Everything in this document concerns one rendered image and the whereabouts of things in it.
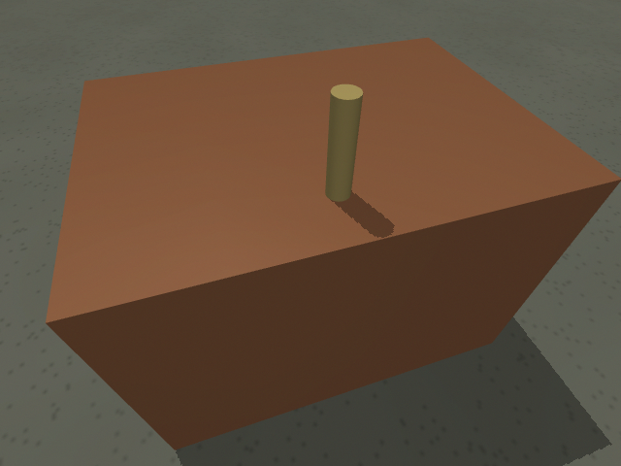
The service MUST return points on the can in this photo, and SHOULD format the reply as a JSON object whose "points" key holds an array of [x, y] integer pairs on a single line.
{"points": [[344, 119]]}

